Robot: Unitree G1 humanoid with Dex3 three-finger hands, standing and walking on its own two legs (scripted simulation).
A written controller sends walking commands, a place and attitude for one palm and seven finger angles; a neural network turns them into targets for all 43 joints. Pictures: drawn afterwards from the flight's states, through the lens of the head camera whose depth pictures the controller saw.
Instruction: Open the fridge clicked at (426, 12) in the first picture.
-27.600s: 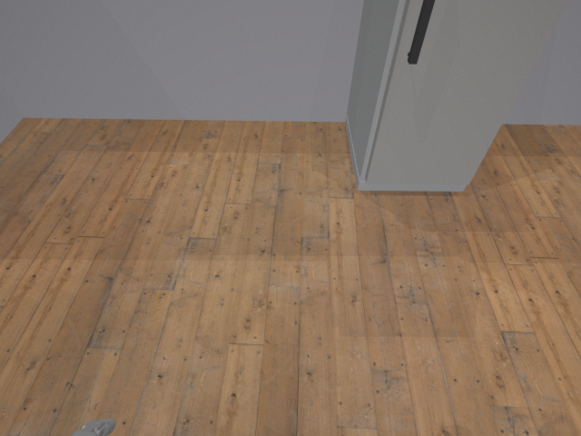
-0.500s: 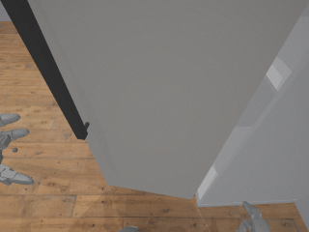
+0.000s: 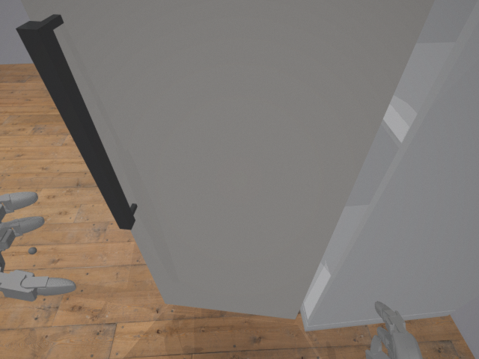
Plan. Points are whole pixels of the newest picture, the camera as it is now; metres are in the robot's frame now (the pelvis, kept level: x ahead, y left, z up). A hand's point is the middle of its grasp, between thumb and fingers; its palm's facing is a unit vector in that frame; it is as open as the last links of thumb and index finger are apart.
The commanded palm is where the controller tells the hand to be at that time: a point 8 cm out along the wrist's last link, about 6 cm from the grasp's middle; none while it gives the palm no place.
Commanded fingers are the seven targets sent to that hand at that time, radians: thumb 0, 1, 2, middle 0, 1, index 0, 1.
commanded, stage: draw the hand back to the body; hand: left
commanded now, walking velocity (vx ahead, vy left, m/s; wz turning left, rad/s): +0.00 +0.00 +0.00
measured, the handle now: (100, 147) +0.40 +0.29 +0.15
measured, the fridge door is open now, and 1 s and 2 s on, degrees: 78 78 78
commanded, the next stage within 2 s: step back with the hand held close in 0.96 s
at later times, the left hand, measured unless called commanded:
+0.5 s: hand (56, 226) +0.23 +0.27 +0.16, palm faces +0.47 -0.79 -0.38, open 9.6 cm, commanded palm +0.18 +0.30 +0.18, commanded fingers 0.00 0.79 0.85 -0.20 -0.36 -0.20 -0.36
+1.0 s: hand (81, 227) +0.23 +0.23 +0.17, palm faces +0.45 -0.80 -0.40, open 7.5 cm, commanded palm +0.18 +0.27 +0.19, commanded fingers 0.00 0.90 0.90 -0.20 -0.30 -0.20 -0.30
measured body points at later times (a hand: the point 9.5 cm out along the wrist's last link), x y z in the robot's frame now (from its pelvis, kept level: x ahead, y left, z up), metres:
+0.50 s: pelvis +0.03 +0.00 +0.02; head +0.01 -0.02 +0.47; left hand +0.20 +0.31 +0.18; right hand +0.22 -0.23 -0.06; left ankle +0.05 +0.11 -0.73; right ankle -0.01 -0.12 -0.73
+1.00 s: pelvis +0.03 -0.03 +0.02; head +0.01 -0.06 +0.46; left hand +0.20 +0.27 +0.19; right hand +0.21 -0.27 -0.08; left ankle +0.05 +0.11 -0.73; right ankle -0.01 -0.12 -0.73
